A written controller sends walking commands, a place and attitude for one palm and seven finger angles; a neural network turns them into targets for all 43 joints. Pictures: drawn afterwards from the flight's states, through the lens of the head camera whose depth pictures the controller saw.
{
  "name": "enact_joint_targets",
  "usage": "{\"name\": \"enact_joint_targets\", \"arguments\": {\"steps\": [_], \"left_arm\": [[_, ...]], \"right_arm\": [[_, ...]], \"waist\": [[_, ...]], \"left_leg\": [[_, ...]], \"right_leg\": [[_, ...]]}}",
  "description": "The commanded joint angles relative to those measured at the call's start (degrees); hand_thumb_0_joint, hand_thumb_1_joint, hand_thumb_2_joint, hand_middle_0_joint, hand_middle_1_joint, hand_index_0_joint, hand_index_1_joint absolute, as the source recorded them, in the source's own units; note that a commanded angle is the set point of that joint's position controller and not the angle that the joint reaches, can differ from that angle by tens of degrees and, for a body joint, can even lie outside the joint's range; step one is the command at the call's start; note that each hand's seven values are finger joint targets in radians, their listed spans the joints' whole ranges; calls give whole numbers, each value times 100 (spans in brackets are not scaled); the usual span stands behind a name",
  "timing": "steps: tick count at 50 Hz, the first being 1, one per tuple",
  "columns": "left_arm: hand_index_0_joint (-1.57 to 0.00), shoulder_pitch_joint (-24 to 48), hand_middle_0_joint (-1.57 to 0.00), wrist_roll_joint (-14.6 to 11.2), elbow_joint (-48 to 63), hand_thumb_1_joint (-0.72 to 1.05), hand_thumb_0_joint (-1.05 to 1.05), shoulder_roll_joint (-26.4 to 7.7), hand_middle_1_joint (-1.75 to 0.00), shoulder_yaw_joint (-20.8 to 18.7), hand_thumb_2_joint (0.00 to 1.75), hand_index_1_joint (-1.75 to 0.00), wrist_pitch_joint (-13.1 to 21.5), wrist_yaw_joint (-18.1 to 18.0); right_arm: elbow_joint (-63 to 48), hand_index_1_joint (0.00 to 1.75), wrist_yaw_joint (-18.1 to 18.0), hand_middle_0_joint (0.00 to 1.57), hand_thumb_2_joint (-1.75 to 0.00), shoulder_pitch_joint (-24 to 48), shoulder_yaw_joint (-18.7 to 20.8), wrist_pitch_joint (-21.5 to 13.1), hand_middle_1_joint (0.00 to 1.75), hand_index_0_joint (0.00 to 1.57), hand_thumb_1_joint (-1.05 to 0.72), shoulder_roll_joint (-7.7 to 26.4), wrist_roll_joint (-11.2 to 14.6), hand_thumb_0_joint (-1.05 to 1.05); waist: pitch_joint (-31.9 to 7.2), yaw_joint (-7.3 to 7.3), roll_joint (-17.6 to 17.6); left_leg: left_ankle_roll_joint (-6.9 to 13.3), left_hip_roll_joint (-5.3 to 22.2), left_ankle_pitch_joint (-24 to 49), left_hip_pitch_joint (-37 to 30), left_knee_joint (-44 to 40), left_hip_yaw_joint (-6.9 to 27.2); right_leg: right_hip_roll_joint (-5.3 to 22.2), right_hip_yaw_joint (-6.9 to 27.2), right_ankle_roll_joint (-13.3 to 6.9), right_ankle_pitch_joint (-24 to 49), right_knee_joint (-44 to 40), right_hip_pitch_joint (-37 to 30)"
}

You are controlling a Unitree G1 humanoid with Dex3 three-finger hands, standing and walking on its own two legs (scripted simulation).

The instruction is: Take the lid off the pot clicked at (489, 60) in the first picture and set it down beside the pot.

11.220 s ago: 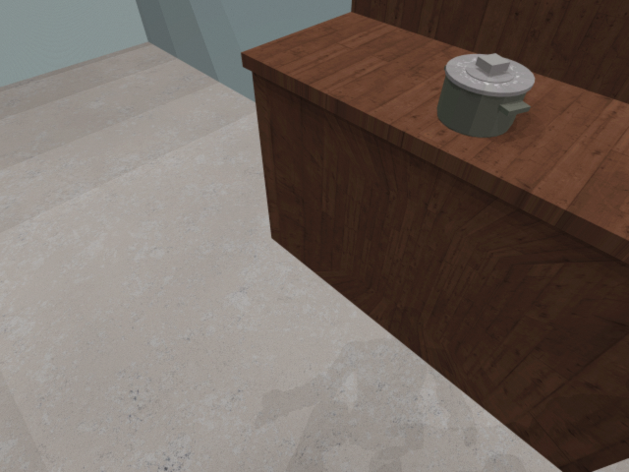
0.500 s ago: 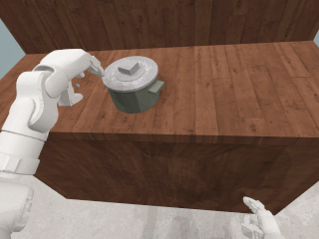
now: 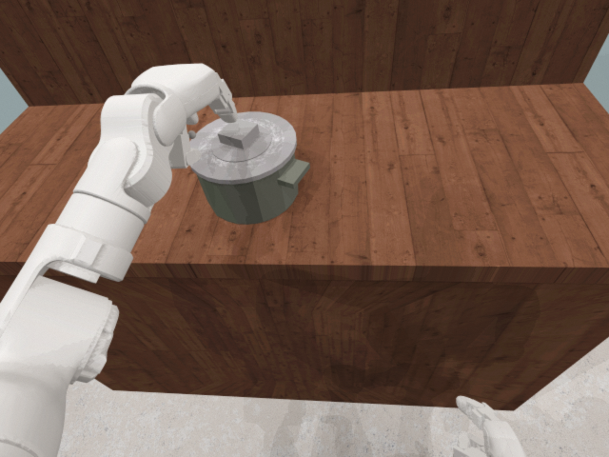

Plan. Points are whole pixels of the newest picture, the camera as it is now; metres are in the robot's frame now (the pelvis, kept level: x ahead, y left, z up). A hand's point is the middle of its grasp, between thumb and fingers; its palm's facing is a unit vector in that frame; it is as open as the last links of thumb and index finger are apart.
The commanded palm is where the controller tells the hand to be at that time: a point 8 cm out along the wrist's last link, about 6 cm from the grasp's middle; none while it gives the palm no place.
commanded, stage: move the open hand above the knob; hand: left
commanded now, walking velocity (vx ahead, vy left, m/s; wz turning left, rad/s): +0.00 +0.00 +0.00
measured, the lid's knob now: (238, 133) +0.54 +0.11 +0.15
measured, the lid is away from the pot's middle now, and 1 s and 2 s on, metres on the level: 0.00 0.00 0.00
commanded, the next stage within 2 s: lower the open fingers around the knob in 1.14 s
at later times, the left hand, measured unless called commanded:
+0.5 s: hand (233, 99) +0.51 +0.10 +0.22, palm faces -0.25 -0.01 -0.97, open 10.2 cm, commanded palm +0.50 +0.11 +0.28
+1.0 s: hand (224, 105) +0.50 +0.11 +0.22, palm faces -0.23 -0.02 -0.97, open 10.2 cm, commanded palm +0.48 +0.11 +0.28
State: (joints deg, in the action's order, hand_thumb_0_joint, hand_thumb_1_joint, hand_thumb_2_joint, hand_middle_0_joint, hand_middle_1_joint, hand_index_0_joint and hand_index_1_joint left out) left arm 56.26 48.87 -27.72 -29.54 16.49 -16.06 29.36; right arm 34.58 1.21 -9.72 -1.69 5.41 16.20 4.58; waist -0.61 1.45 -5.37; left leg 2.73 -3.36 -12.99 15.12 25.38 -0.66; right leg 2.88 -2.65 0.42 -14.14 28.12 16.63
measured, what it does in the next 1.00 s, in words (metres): stands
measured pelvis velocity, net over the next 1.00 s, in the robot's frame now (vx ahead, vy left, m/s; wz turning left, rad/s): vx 0.02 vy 0.00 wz -0.01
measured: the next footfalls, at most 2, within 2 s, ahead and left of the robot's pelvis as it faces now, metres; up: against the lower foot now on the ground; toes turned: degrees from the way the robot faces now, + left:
none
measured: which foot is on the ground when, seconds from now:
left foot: down 0.00-1.00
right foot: down 0.00-1.00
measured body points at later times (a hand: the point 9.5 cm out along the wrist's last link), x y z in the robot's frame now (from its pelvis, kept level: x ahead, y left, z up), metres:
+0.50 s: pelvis +0.02 +0.00 +0.00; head +0.06 -0.04 +0.45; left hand +0.52 +0.10 +0.27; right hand +0.08 -0.26 -0.14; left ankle +0.00 +0.09 -0.74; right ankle +0.00 -0.12 -0.74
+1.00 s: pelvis +0.02 +0.00 +0.00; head +0.06 -0.03 +0.45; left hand +0.51 +0.11 +0.27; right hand +0.14 -0.25 -0.13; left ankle +0.00 +0.09 -0.74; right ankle +0.00 -0.12 -0.74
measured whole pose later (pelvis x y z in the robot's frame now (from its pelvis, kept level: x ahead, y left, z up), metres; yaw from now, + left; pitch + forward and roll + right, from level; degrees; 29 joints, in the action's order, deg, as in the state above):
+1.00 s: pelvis +0.02 +0.00 +0.00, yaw -1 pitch +7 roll +1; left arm 69.1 51.2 -46.0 -24.3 17.6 -15.7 26.9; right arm 36.9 0.3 -11.9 -0.9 4.6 15.8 3.6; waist -2.8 3.4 -4.3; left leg 2.8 -3.0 -13.4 16.8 23.5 -1.0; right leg 2.4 -2.1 0.6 -14.1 25.9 18.4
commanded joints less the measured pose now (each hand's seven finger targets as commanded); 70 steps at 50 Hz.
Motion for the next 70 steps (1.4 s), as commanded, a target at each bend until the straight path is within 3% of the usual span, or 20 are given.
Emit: {"name": "enact_joint_targets", "arguments": {"steps": [1, 9, 10, 13, 15, 22, 26, 29, 30, 34, 36, 39, 41, 44, 51, 58, 60, 63, 69, 70], "left_arm": [[-85, 3260, -85, 217, 563, -39, 0, -1282, -8, -791, 163, -8, -28, -273], [-85, 3588, -85, 151, -572, -39, 0, -797, -8, -461, 163, -8, -12, -380], [-85, 3987, -85, 314, -393, -39, 0, -1244, -8, -751, 163, -8, 11, -399], [-85, 4392, -85, 342, -624, -39, 0, -706, -8, -305, 163, -8, 54, -406], [-85, 4688, -85, 367, -644, -39, 0, -1184, -8, -679, 163, -8, 140, -500], [-85, 5056, -85, 488, -1362, -39, 0, -903, -8, -474, 163, -8, 203, -579], [-85, 4685, -85, 517, -1476, -39, 0, -1170, -8, -768, 163, -8, 223, -557], [-85, 4275, -85, 383, -1305, -39, 0, -671, -8, -440, 163, -8, 221, -541], [-85, 4497, -85, 481, -977, -39, 0, -1235, -8, -898, 163, -8, 236, -558], [-85, 4247, -85, 350, -1178, -39, 0, -705, -8, -467, 163, -8, 116, -541], [-85, 4799, -85, 478, -433, -39, 0, -1323, -8, -883, 163, -8, 202, -572], [-85, 4155, -85, 333, -1047, -39, 0, -496, -8, -317, 163, -8, 71, -531], [-85, 4335, -85, 434, -863, -39, 0, -1191, -8, -844, 163, -8, 64, -536], [-85, 4441, -85, 270, -545, -39, 0, -361, -8, -134, 163, -8, 78, -476], [-85, 4679, -85, 420, -772, -39, 0, -876, -8, -535, 163, -8, 57, -518], [-85, 4722, -85, 395, -867, -39, 0, -510, -8, -250, 163, -8, 38, -482], [-85, 4615, -85, 398, -690, -39, 0, -1041, -8, -706, 163, -8, 107, -538], [-85, 4359, -85, 408, -1718, -39, 0, -493, -8, -274, 163, -8, -128, -477], [-85, 4367, -85, 218, -1062, -39, 0, -569, -8, -336, 163, -8, -105, -404], [-85, 4550, -85, 349, -931, -39, 0, -1036, -8, -688, 163, -8, -84, -406]], "right_arm": [[-725, 30, -30, 20, -90, 388, 214, -240, 30, 20, -90, 606, -32, 0], [-486, 30, -85, 20, -90, -42, 286, -237, 30, 20, -90, 708, -38, 0], [-475, 30, -100, 20, -90, -55, 254, -238, 30, 20, -90, 674, -65, 0], [-434, 30, -127, 20, -90, -153, 276, -292, 30, 20, -90, 626, -69, 0], [-376, 30, -148, 20, -90, -310, 287, -323, 30, 20, -90, 668, -105, 0], [-220, 30, -188, 20, -90, -595, 319, -389, 30, 20, -90, 663, -140, 0], [-262, 30, -158, 20, -90, -628, 335, -340, 30, 20, -90, 707, -166, 0], [-313, 30, -109, 20, -90, -655, 389, -315, 30, 20, -90, 708, -143, 0], [-319, 30, -90, 20, -90, -604, 373, -329, 30, 20, -90, 700, -171, 0], [-313, 30, -110, 20, -90, -562, 376, -262, 30, 20, -90, 727, -117, 0], [-419, 30, -120, 20, -90, -426, 353, -357, 30, 20, -90, 655, -152, 0], [-323, 30, -105, 20, -90, -491, 381, -295, 30, 20, -90, 661, -102, 0], [-369, 30, -123, 20, -90, -345, 326, -313, 30, 20, -90, 669, -135, 0], [-389, 30, -105, 20, -90, -282, 350, -271, 30, 20, -90, 636, -65, 0], [-374, 30, -151, 20, -90, -194, 267, -246, 30, 20, -90, 592, -124, 0], [-358, 30, -146, 20, -90, -185, 248, -199, 30, 20, -90, 576, -113, 0], [-403, 30, -142, 20, -90, -212, 257, -202, 30, 20, -90, 603, -151, 0], [-267, 30, -167, 20, -90, -226, 237, -162, 30, 20, -90, 606, -83, 0], [-353, 30, -163, 20, -90, -335, 319, -264, 30, 20, -90, 687, -116, 0], [-341, 30, -163, 20, -90, -350, 301, -297, 30, 20, -90, 664, -137, 0]], "waist": [[-2205, 72, 653], [-2027, 253, 836], [-2304, 197, 901], [-2311, 310, 714], [-2580, 308, 743], [-2703, 413, 755], [-2819, 307, 907], [-2816, 330, 679], [-2957, 230, 799], [-2585, 316, 697], [-3102, 245, 673], [-2625, 349, 734], [-2805, 234, 900], [-2659, 377, 618], [-2725, 298, 775], [-2560, 349, 686], [-2860, 238, 720], [-2086, 363, 946], [-2617, 347, 799], [-2751, 272, 844]], "left_leg": [[70, -25, 1643, -898, -183, 285], [101, -33, 1611, -813, -175, 269], [83, -16, 1513, -798, -271, 249], [105, -29, 1601, -927, -231, 254], [106, -24, 1661, -951, -229, 280], [149, -15, 2014, -906, -163, 213], [171, 15, 2342, -826, -155, 189], [184, 68, 2961, -1110, -62, 232], [175, 77, 2932, -1092, -79, 238], [198, 62, 2705, -1005, -109, 158], [221, 48, 2852, -1222, -69, 211], [198, 72, 2914, -1177, -36, 223], [204, 33, 2640, -1057, -71, 173], [185, 66, 2831, -1308, -21, 227], [149, 19, 2369, -1138, -70, 249], [108, 22, 2268, -1154, -109, 263], [110, 35, 2463, -1178, -99, 295], [98, 15, 1822, -784, -199, 202], [168, 16, 2276, -1151, -112, 298], [153, 11, 2225, -1124, -152, 310]], "right_leg": [[-300, -38, -269, 1666, -166, -737], [-286, -34, -256, 1743, -284, -555], [-305, 12, -232, 1756, -257, -756], [-312, 6, -240, 1765, -249, -550], [-318, 56, -235, 1905, -273, -720], [-306, 94, -222, 2317, -242, -720], [-290, 118, -206, 2579, -222, -929], [-288, 96, -205, 2668, -272, -742], [-299, 129, -189, 2732, -237, -889], [-276, 70, -197, 2569, -318, -666], [-283, 165, -195, 2777, -214, -974], [-285, 61, -193, 2561, -303, -562], [-280, 120, -192, 2633, -226, -857], [-255, 57, -205, 2449, -280, -469], [-269, 67, -232, 2292, -234, -627], [-278, 20, -247, 2094, -248, -416], [-270, 67, -248, 2259, -233, -704], [-298, -23, -247, 1940, -289, -387], [-277, 27, -241, 2208, -330, -616], [-297, 57, -225, 2226, -298, -751]]}}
